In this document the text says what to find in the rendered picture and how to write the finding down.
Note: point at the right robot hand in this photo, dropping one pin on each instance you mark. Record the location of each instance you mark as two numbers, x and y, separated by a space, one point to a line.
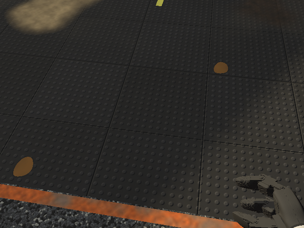
283 211

